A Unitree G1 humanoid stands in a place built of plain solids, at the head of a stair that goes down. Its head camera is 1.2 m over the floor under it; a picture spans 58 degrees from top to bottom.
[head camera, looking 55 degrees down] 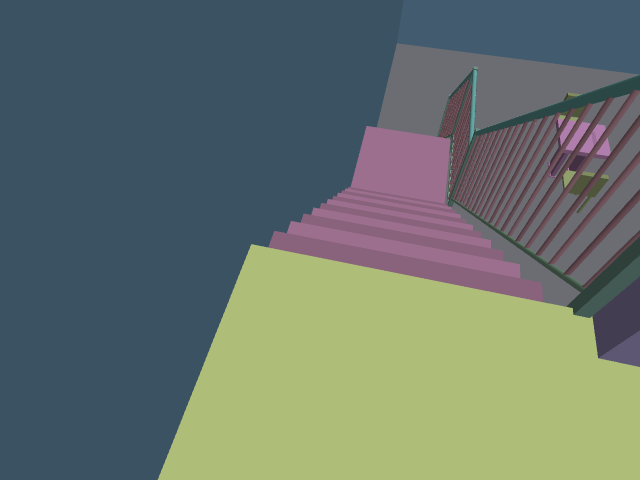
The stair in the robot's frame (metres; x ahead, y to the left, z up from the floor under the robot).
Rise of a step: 0.20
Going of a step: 0.21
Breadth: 1.03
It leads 13 degrees to the right of straight ahead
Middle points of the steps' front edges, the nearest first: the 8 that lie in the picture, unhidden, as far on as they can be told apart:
0.71 -0.27 0.00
0.91 -0.32 -0.20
1.11 -0.37 -0.40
1.32 -0.42 -0.60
1.52 -0.46 -0.80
1.72 -0.51 -1.00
1.93 -0.56 -1.20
2.13 -0.61 -1.40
